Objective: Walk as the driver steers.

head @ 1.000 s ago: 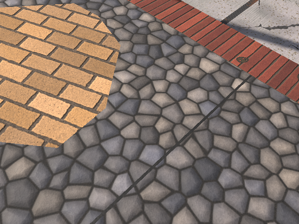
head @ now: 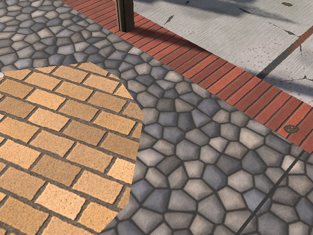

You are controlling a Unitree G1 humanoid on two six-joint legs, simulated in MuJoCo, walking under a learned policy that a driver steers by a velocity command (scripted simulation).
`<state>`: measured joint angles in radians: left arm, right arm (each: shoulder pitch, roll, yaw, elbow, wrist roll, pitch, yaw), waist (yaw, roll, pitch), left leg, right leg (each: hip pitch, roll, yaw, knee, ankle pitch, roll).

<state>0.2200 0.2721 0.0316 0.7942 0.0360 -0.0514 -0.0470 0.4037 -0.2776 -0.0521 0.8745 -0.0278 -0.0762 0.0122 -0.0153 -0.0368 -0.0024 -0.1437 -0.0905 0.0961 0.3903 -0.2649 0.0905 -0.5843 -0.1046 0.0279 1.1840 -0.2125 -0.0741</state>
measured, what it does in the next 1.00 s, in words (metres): walks ahead, turning right: right foot, then left foot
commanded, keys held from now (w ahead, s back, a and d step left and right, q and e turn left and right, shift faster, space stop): w+shift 0.04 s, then e+shift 0.96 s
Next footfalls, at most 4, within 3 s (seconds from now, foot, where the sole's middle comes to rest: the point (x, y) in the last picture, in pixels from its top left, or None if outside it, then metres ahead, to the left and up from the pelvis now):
0.24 right None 0.47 -0.07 -0.78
0.72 left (150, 204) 0.65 0.04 -0.78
1.20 right None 0.41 -0.08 -0.78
1.68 left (240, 186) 0.74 -0.38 -0.78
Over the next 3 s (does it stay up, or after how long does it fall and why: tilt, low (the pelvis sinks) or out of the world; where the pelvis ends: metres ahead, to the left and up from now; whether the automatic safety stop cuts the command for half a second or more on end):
stays up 1.50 -1.04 -0.15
